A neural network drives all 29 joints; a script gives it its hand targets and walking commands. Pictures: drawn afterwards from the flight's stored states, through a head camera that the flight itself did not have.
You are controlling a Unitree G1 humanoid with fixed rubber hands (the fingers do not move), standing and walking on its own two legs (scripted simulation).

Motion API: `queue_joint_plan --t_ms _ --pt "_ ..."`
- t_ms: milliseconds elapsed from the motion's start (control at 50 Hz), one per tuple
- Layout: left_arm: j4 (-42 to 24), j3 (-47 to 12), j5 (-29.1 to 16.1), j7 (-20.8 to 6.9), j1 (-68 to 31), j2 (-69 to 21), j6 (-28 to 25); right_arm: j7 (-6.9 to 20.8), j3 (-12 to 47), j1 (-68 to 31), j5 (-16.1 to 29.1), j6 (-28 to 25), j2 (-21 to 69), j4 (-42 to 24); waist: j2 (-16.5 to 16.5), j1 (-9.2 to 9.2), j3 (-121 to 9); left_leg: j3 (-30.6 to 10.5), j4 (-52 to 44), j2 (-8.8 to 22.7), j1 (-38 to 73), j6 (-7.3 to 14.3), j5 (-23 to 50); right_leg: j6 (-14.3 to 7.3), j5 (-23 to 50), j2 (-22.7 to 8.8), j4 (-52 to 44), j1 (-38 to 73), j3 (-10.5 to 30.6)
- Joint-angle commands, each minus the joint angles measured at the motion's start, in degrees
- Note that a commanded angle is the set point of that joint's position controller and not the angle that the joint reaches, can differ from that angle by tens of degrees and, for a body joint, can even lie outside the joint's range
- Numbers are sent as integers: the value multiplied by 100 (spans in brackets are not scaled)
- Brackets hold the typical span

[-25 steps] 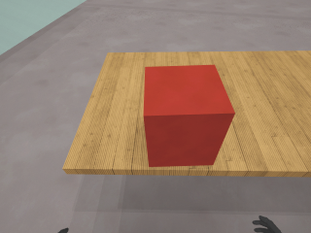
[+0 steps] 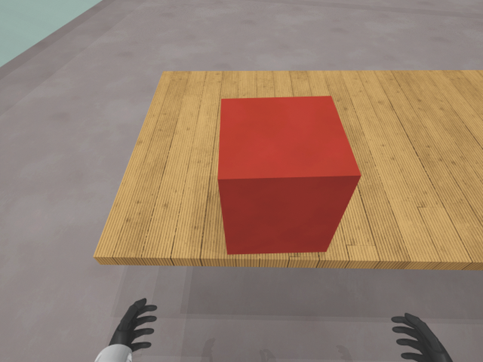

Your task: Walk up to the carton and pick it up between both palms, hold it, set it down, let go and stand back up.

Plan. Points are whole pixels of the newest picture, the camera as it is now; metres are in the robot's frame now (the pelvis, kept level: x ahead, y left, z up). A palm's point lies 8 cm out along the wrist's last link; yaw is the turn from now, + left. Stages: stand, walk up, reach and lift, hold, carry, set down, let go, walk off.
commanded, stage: reach and lift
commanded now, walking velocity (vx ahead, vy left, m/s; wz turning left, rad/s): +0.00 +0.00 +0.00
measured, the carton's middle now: (276, 179) +0.45 -0.05 +0.02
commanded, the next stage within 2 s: none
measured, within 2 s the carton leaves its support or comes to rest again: neither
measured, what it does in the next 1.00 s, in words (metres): stands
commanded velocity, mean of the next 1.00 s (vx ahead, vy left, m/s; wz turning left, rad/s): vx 0.00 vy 0.00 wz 0.00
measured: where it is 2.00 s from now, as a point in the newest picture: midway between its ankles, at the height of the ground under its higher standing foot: outside the picture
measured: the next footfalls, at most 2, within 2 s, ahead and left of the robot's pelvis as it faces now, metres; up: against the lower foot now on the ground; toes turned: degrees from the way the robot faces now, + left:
none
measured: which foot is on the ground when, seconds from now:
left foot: down 0.00-1.00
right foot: down 0.00-1.00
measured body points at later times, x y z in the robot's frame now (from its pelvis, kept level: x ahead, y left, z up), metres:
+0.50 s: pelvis -0.01 +0.00 +0.01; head +0.00 +0.03 +0.46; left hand +0.19 +0.23 -0.05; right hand +0.17 -0.25 -0.04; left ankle +0.01 +0.13 -0.73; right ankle +0.00 -0.10 -0.73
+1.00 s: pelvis +0.02 +0.00 +0.01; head +0.03 +0.02 +0.46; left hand +0.21 +0.21 +0.00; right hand +0.21 -0.24 +0.01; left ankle +0.01 +0.13 -0.73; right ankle +0.00 -0.10 -0.73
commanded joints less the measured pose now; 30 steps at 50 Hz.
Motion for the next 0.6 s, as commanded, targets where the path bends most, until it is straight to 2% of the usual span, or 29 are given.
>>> queue_joint_plan --t_ms 0,20,40,60,80,100,120,140,160,180,200,220,280,300,320,340,360,380,400,420,440,460,480,500,520,540,560,580 --pt "-954 759 33 51 287 947 -436 -69 -33 126 137 -354 -279 -1471 -826 343 -1292 443 -713 -193 568 113 1186 251 2872 18 -946 1503 142" --pt "-1003 667 31 63 157 973 -574 -81 -35 169 121 -404 -228 -1580 -756 251 -1291 411 -753 -207 672 105 1053 295 2785 -58 -1050 1459 234" --pt "-1112 707 34 124 141 981 -744 -55 84 240 174 -437 -78 -1622 -461 317 -1353 456 -743 -173 556 70 1001 216 2407 -111 -1074 1382 280" --pt "-1386 671 -9 215 -54 1020 -811 -27 57 148 189 -417 -106 -1654 -258 382 -1375 491 -850 -161 689 57 1017 147 1953 -59 -1154 1211 156" --pt "-1533 590 -117 194 25 1044 -858 -21 -5 202 174 -438 -23 -1774 -332 262 -1430 466 -790 -149 733 41 1058 193 2134 -47 -1145 1302 175" --pt "-1629 578 -145 228 152 934 -873 -17 -82 226 139 -405 -138 -1696 -320 328 -1431 472 -851 -125 799 82 997 116 1813 19 -1229 1242 94" --pt "-1806 615 -116 243 -22 980 -933 3 34 158 161 -382 -49 -1641 4 281 -1199 574 -890 -145 731 43 888 128 1688 -49 -1292 1211 121" --pt "-1684 529 -215 249 -52 965 -967 7 -58 155 187 -377 -60 -1707 -83 226 -1181 496 -931 -115 748 49 775 96 1371 -23 -1345 1117 101" --pt "-1748 465 -237 325 53 886 -1014 112 -56 223 220 -349 -113 -1705 80 220 -1030 504 -1031 -84 717 16 589 47 974 34 -1369 928 75" --pt "-1765 364 -201 391 -98 735 -1079 179 -62 161 268 -335 -76 -1712 291 312 -1046 542 -1108 -57 602 14 174 -111 382 28 -1358 815 42" --pt "-1641 126 -389 420 189 679 -1083 181 -119 123 284 -304 36 -1911 85 247 -1089 449 -1084 -11 647 12 262 -72 534 4 -1361 768 -59" --pt "-1909 56 -399 446 59 616 -1100 194 -152 206 272 -296 -13 -1932 335 253 -1133 513 -1168 -20 718 -14 174 -118 462 19 -1436 854 -15" --pt "-1552 260 -390 401 245 789 -1216 120 -206 110 169 -258 -37 -2253 -178 209 -918 526 -1179 -106 664 142 167 1 516 8 -1518 955 42" --pt "-1421 174 -482 366 219 685 -1202 108 -154 70 208 -246 16 -2476 -339 281 -829 559 -1287 -103 740 108 128 -8 343 6 -1605 781 12" --pt "-1447 313 -463 412 -30 818 -1240 133 -177 -49 236 -190 17 -2430 -260 333 -871 588 -1280 -137 567 142 -115 12 -32 -28 -1610 817 131" --pt "-1529 125 -563 410 118 668 -1233 116 -255 -17 305 -221 12 -2508 -282 235 -966 565 -1295 -127 635 83 245 62 383 -12 -1608 898 72" --pt "-1772 74 -546 422 163 564 -1269 126 -366 14 267 -240 -143 -2617 -81 182 -967 532 -1397 -41 733 56 36 -21 267 97 -1574 959 -80" --pt "-1657 107 -544 439 168 523 -1250 136 -228 36 319 -189 -73 -2644 -51 213 -795 555 -1438 -96 609 83 -39 -41 194 62 -1620 852 -2" --pt "-1732 108 -489 428 241 562 -1255 118 -179 -11 353 -206 -5 -2647 -17 272 -699 572 -1367 -87 582 34 202 -13 456 22 -1604 998 14" --pt "-1849 37 -453 431 384 433 -1227 107 -225 249 370 -167 -82 -2641 13 219 -740 484 -1517 -58 852 9 82 -84 330 83 -1649 915 -68" --pt "-1551 28 -537 453 286 491 -1209 106 -124 -43 437 -95 41 -2855 -116 315 -690 526 -1488 -128 794 58 143 -38 242 6 -1710 898 36" --pt "-1932 -7 -611 452 389 417 -1293 96 -211 152 468 -129 26 -2890 4 238 -1023 484 -1440 -78 963 -1 621 -17 784 48 -1629 1118 -25" --pt "-1940 -51 -584 464 336 350 -1322 151 -275 45 538 -151 -87 -3142 -87 261 -1037 408 -1474 -77 1085 5 256 -93 426 59 -1694 848 -1" --pt "-2014 68 -548 488 280 418 -1353 124 -171 131 560 -144 107 -3127 115 313 -1143 500 -1426 -115 957 15 344 -48 482 23 -1693 928 25" --pt "-2347 -99 -505 526 423 353 -1399 134 -118 230 606 -139 46 -3201 172 259 -1129 456 -1465 -118 1162 -30 525 -43 717 33 -1753 950 -26" --pt "-2442 -46 -524 555 172 406 -1448 120 -63 132 605 -113 118 -3363 37 334 -1006 488 -1438 -170 878 -5 522 -4 674 5 -1736 998 72" --pt "-2668 -94 -666 557 268 348 -1544 126 -43 306 644 -128 87 -3510 66 328 -1259 482 -1406 -122 1061 -44 812 3 984 58 -1643 1021 9" --pt "-2605 -84 -686 547 306 357 -1663 138 -57 283 673 -165 143 -3471 -11 275 -1208 433 -1338 -116 1078 -51 884 12 991 65 -1659 941 27"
